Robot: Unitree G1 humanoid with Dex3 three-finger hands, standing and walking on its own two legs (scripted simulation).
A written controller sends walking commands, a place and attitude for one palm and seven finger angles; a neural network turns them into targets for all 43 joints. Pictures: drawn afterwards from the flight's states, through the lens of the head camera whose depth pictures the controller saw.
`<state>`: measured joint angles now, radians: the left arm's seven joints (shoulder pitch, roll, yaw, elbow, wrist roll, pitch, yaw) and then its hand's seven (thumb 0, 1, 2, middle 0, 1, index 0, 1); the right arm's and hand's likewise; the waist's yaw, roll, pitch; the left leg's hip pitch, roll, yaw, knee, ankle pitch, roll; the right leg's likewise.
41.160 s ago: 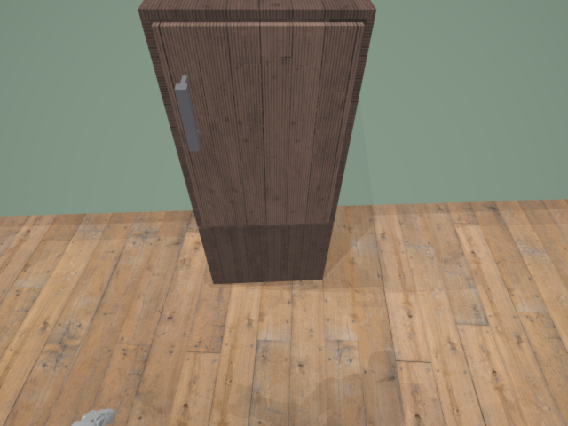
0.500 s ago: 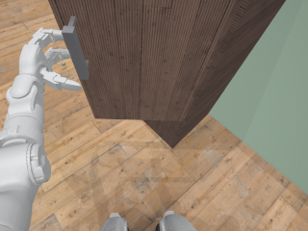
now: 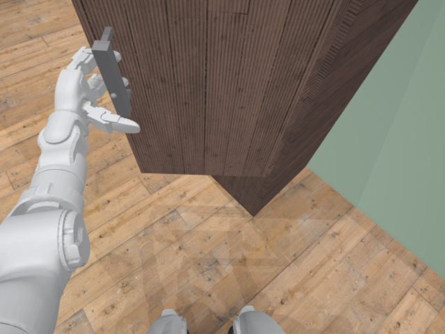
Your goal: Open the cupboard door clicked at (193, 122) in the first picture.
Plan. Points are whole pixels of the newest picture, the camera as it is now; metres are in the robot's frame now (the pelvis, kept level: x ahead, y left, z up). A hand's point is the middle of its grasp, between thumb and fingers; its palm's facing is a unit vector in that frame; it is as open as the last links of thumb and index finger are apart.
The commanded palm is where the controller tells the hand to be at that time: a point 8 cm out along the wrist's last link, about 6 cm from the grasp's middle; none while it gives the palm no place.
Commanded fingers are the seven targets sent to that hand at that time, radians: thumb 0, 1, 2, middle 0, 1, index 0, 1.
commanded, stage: slide the fingers in behind the handle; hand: left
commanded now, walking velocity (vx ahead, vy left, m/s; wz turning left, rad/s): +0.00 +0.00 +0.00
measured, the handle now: (117, 75) +0.56 +0.15 +0.10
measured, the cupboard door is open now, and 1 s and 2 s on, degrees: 46 48 58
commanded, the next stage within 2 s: close the thumb around the handle in 0.68 s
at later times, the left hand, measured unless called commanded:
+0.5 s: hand (127, 97) +0.51 +0.13 +0.10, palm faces -0.07 -1.00 -0.01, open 13.9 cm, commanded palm +0.48 +0.18 +0.10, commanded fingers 0.00 -0.50 0.30 -0.30 -1.20 -0.30 -1.20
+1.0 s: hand (126, 101) +0.49 +0.13 +0.10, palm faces -0.07 -1.00 -0.01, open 12.7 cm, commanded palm +0.48 +0.18 +0.10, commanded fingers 0.00 0.17 0.59 -0.35 -1.27 -0.35 -1.27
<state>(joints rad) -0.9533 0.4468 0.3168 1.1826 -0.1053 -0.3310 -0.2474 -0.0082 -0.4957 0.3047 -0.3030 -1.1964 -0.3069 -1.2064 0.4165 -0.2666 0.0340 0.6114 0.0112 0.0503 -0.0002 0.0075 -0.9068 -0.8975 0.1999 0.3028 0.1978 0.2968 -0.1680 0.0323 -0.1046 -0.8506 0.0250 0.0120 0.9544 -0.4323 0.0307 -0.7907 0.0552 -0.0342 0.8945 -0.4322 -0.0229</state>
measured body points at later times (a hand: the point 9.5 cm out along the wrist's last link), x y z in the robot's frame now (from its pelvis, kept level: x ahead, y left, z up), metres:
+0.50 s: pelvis +0.00 +0.00 +0.00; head +0.10 +0.01 +0.44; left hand +0.50 +0.18 +0.10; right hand +0.00 -0.27 -0.11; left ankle +0.01 +0.10 -0.68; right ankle -0.01 -0.11 -0.68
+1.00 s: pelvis +0.00 -0.01 +0.00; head +0.09 +0.00 +0.44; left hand +0.49 +0.18 +0.11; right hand +0.01 -0.27 -0.11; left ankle +0.01 +0.10 -0.68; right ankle -0.01 -0.11 -0.68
